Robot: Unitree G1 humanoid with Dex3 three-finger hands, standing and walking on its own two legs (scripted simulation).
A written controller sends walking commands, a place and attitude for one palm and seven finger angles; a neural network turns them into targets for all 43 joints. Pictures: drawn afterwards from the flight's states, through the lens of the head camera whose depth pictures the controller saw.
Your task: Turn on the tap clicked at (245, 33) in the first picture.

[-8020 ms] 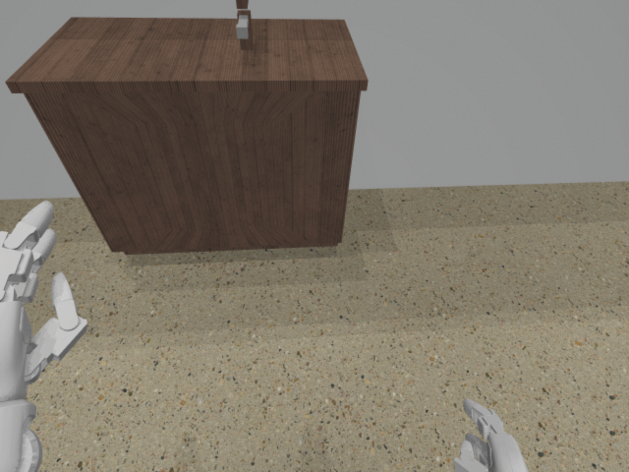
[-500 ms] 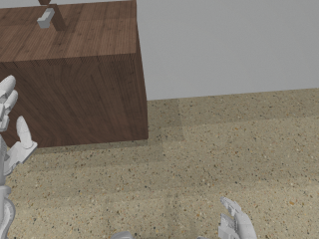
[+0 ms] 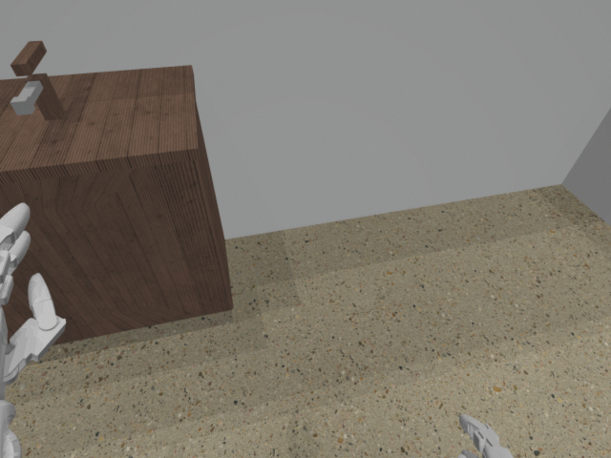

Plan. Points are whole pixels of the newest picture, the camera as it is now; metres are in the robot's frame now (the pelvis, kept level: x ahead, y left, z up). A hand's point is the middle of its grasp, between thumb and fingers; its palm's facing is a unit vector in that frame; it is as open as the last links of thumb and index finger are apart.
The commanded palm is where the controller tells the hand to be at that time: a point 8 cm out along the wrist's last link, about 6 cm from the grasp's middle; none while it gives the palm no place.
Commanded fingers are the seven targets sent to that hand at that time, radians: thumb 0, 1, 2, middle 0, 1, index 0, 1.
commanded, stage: take the last steps up to it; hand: left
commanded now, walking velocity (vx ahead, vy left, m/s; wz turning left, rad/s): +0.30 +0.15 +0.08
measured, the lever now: (23, 105) +0.72 +0.63 +0.11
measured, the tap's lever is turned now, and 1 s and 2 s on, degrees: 0 0 0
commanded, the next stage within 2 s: come to a stop and stand still in 1.76 s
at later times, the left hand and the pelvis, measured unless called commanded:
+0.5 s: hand (50, 267) +0.26 +0.29 +0.17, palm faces +0.43 -0.79 -0.44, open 7.4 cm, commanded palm +0.21 +0.33 +0.18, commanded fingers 0.00 0.90 0.90 -0.20 -0.30 -0.20 -0.30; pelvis +0.05 +0.05 +0.00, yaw +1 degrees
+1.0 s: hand (73, 203) +0.36 +0.31 +0.17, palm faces +0.38 -0.79 -0.49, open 7.4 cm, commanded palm +0.30 +0.37 +0.18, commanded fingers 0.00 0.90 0.90 -0.20 -0.30 -0.20 -0.30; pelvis +0.15 +0.08 +0.01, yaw +2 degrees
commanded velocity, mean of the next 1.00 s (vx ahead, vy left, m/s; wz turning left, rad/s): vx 0.30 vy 0.15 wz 0.03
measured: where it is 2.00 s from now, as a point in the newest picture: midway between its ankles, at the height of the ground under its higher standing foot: (240, 443)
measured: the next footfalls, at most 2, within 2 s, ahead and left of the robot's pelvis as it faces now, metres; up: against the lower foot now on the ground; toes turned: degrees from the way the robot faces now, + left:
right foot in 0.02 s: +0.04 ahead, -0.12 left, +0.00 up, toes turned -6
left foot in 0.36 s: +0.11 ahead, +0.17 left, +0.00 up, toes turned +10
